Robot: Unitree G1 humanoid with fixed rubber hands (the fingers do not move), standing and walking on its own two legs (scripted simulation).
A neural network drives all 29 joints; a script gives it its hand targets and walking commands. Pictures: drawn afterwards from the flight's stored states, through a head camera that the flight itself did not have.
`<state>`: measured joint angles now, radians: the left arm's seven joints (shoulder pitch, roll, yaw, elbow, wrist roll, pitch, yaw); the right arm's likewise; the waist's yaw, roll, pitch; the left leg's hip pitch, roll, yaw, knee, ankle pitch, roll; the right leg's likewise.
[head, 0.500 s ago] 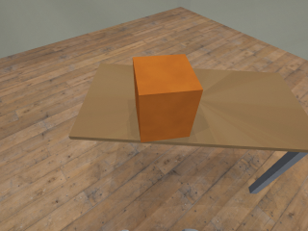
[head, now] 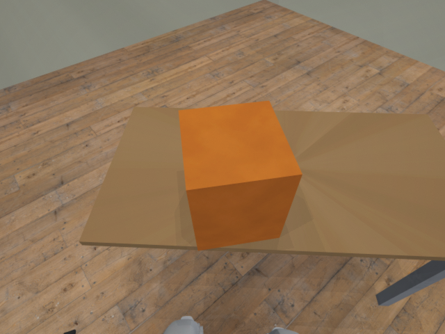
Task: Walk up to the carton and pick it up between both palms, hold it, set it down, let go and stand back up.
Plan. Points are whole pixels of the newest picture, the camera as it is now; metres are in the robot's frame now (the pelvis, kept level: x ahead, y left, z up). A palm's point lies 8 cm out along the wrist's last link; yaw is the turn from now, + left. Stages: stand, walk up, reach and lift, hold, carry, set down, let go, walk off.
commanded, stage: walk up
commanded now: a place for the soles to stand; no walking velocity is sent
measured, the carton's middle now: (232, 178) +0.46 +0.00 -0.02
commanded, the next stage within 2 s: none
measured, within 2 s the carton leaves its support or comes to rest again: neither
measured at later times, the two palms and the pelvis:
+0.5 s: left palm out of the picture +0.11 +0.31 -0.09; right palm out of the picture +0.16 -0.29 -0.07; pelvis +0.02 +0.01 +0.03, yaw -2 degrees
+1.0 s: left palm out of the picture +0.14 +0.30 -0.06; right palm out of the picture +0.06 -0.29 -0.07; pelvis +0.02 +0.01 +0.05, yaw -3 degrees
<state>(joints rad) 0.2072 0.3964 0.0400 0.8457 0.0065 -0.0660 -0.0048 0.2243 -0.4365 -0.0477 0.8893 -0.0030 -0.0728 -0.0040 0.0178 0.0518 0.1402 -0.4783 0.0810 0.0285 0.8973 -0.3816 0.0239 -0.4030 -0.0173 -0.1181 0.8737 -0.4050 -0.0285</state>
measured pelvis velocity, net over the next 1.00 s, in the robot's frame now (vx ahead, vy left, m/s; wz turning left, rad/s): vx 0.02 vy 0.01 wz -0.06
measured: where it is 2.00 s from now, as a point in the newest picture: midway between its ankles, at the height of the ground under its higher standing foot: outside the picture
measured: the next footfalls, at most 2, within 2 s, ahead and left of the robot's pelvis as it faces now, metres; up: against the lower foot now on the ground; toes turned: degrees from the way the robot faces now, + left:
none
